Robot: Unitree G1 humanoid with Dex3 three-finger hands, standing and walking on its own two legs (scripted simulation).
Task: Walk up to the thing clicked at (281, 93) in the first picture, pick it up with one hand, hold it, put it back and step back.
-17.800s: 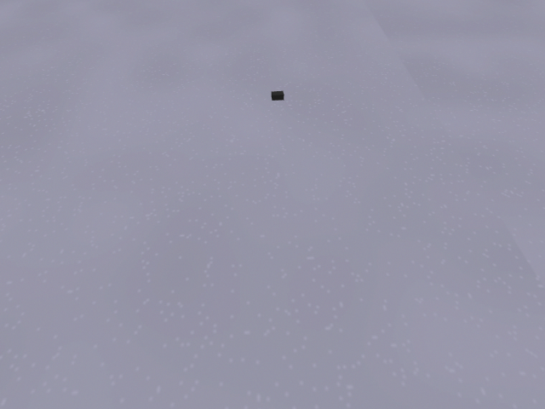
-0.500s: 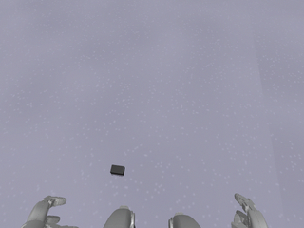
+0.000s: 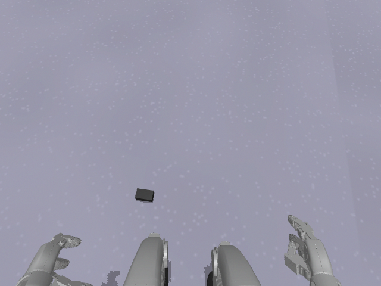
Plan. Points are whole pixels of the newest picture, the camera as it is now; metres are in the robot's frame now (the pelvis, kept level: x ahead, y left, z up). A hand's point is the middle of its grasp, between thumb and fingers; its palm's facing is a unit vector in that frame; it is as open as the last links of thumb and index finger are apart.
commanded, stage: rise first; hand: left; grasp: from above
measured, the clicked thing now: (144, 195) +0.45 +0.20 -0.63
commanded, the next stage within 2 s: none
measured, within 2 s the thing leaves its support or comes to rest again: neither
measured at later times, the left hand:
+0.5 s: hand (102, 223) +0.28 +0.28 -0.34, palm faces -0.50 -0.36 -0.79, open 12.5 cm
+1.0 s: hand (116, 205) +0.36 +0.27 -0.44, palm faces -0.49 -0.08 -0.87, open 12.4 cm
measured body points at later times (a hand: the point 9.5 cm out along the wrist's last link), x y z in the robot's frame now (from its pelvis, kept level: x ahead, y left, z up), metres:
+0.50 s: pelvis -0.06 -0.01 -0.20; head +0.14 +0.01 +0.20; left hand +0.30 +0.30 -0.29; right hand +0.09 -0.28 -0.33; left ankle +0.04 +0.11 -0.62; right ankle +0.00 -0.13 -0.62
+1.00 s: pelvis -0.08 +0.00 -0.29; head +0.15 +0.04 +0.10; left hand +0.38 +0.28 -0.39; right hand -0.03 -0.29 -0.40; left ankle +0.04 +0.11 -0.62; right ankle +0.00 -0.12 -0.62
